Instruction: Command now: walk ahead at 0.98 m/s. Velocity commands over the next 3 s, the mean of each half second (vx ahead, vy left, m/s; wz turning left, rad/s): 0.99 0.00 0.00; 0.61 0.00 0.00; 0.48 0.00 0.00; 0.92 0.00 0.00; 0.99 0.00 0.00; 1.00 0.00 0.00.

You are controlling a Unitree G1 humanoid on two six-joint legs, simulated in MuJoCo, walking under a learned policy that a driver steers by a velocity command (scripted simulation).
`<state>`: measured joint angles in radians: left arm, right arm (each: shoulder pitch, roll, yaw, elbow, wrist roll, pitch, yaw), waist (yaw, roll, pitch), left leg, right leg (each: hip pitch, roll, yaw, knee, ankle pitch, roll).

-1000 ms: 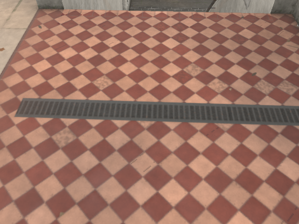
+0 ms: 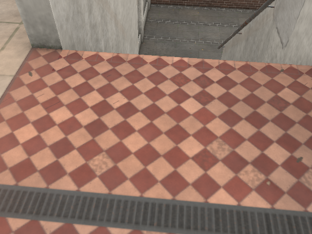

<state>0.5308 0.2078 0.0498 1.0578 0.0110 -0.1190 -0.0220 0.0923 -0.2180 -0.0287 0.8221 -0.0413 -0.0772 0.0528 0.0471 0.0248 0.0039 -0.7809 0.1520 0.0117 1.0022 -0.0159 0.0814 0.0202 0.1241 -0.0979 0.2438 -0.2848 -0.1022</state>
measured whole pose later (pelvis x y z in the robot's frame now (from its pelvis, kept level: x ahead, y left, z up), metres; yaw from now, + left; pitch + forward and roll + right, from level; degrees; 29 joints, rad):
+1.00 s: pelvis +0.88 -0.01 +0.01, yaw -1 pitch +1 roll -1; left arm 0.32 0.23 0.02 1.00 -0.01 -0.10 0.00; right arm 0.01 -0.25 -0.02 0.82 0.00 -0.09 0.01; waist 0.08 0.04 0.06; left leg -0.61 0.05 -0.03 0.61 0.06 0.02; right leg -0.07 0.09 -0.09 0.28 -0.24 -0.08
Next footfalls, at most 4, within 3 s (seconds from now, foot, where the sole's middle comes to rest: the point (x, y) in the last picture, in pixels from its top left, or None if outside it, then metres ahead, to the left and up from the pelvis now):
0.20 left None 0.41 0.09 -0.77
0.66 right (184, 163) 0.86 -0.08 -0.77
1.08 left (152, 120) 1.13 0.10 -0.77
1.42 right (190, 129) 1.08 -0.11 -0.77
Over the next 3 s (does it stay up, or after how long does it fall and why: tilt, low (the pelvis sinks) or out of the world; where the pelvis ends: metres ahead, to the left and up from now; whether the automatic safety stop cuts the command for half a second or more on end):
stays up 2.01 0.09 -0.42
